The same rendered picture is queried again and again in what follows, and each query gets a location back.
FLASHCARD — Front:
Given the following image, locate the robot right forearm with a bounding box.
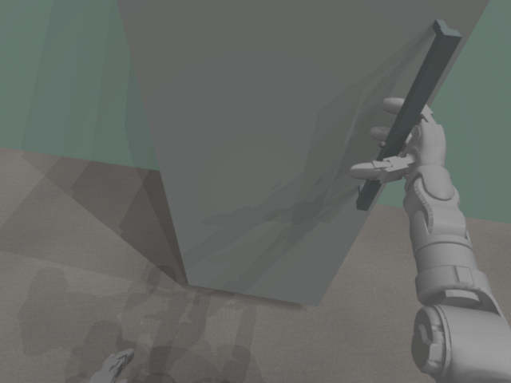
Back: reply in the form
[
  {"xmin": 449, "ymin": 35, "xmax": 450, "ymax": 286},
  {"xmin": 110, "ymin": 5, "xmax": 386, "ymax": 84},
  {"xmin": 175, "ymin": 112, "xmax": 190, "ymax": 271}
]
[{"xmin": 402, "ymin": 165, "xmax": 511, "ymax": 331}]

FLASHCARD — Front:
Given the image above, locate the robot right upper arm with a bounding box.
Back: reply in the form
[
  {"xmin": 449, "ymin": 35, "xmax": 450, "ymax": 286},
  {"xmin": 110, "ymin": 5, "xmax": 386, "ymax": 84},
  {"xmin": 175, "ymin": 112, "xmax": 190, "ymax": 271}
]
[{"xmin": 411, "ymin": 304, "xmax": 511, "ymax": 383}]

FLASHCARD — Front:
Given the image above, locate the right robot hand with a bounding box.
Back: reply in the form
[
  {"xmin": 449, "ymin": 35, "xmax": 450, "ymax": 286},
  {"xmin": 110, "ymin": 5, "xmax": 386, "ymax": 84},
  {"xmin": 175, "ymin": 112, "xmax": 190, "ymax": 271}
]
[{"xmin": 348, "ymin": 98, "xmax": 446, "ymax": 184}]

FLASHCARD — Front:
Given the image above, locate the left robot hand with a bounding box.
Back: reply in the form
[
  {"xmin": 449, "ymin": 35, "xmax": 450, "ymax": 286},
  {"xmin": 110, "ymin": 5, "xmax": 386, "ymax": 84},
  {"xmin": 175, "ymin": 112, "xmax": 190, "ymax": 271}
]
[{"xmin": 88, "ymin": 349, "xmax": 135, "ymax": 383}]

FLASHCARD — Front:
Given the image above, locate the fridge door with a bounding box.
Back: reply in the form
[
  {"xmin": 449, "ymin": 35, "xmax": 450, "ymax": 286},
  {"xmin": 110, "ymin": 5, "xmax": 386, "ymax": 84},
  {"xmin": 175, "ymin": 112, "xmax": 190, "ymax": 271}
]
[{"xmin": 117, "ymin": 0, "xmax": 489, "ymax": 306}]

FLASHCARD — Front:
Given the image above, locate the handle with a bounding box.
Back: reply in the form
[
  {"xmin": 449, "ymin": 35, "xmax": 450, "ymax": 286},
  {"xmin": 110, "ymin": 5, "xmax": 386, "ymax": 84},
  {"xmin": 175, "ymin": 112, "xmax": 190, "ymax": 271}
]
[{"xmin": 356, "ymin": 19, "xmax": 462, "ymax": 211}]

